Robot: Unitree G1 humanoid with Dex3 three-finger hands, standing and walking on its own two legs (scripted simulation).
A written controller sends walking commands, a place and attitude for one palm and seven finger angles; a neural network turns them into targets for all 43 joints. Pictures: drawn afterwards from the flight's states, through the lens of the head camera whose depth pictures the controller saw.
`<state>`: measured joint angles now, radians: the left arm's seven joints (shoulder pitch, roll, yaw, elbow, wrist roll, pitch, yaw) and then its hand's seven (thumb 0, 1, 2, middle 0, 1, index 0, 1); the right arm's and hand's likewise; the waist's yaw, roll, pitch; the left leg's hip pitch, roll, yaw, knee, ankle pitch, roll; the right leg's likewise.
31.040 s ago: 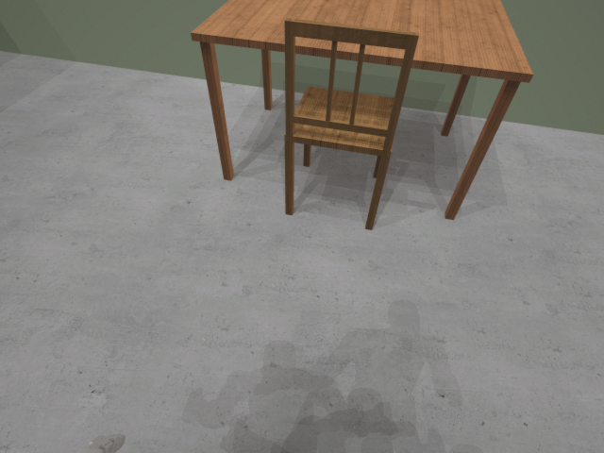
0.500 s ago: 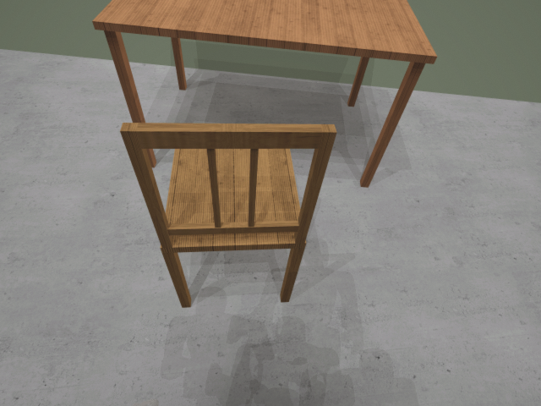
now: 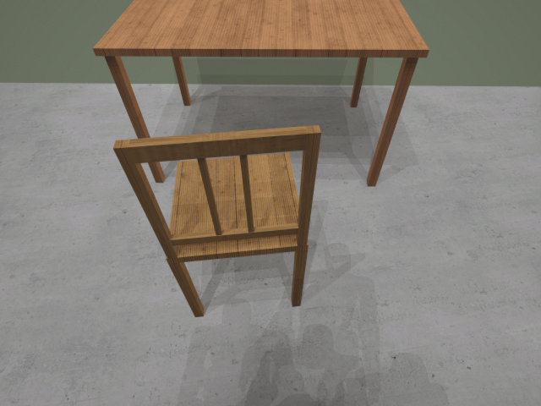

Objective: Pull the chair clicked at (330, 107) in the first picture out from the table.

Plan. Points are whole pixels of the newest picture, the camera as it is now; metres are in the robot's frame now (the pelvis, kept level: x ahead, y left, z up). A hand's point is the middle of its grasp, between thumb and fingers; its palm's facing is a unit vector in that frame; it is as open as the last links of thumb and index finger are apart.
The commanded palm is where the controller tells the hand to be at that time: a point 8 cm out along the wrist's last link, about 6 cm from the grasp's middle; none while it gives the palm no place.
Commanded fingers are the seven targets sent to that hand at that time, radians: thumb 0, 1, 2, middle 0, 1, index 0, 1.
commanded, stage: let the arm hang, fingers relaxed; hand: left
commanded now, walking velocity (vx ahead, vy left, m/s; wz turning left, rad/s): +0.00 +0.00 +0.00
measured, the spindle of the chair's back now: (211, 199) +0.56 +0.18 -0.11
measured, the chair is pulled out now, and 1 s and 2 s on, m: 0.52 0.52 0.52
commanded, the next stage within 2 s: look to check the result in 0.28 s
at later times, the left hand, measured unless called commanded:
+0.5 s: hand out of the picture -0.01 +0.14 -0.17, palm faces +0.03 -0.98 -0.17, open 7.4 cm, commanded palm none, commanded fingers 0.00 0.90 0.90 -0.20 -0.30 -0.20 -0.30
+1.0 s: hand out of the picture -0.01 +0.14 -0.17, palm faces +0.04 -0.99 -0.17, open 7.4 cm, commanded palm none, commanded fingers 0.00 0.90 0.90 -0.20 -0.30 -0.20 -0.30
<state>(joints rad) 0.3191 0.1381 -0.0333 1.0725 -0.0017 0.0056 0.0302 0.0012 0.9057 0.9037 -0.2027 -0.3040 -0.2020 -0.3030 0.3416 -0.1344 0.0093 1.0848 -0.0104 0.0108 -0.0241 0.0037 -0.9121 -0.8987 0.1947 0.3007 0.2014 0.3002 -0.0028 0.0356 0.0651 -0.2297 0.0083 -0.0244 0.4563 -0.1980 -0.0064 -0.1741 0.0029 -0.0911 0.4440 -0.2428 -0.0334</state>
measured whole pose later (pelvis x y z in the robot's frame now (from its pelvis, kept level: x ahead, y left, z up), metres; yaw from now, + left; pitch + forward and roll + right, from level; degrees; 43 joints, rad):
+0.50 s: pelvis +0.00 -0.01 +0.00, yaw +0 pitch -2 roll +0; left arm 0.31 0.12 -0.02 1.09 0.00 0.00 0.04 0.00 0.91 0.90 -0.20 -0.30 -0.20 -0.30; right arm 0.34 -0.11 0.00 1.10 -0.01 0.00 -0.04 0.00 -0.91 -0.90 0.19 0.30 0.20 0.30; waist 0.00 0.02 0.06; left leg -0.23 0.02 -0.04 0.46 -0.20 -0.02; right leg -0.17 0.02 -0.10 0.44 -0.25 -0.05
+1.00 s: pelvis +0.00 -0.01 +0.00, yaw +0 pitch -2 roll +0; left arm 0.31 0.12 -0.02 1.08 0.00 0.00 0.04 0.00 0.90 0.90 -0.20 -0.30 -0.20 -0.30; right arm 0.34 -0.10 0.00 1.10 -0.01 0.00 -0.04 0.00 -0.91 -0.90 0.19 0.30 0.20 0.30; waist 0.00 0.02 0.06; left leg -0.23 0.03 -0.04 0.46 -0.21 -0.02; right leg -0.17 0.02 -0.11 0.44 -0.25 -0.05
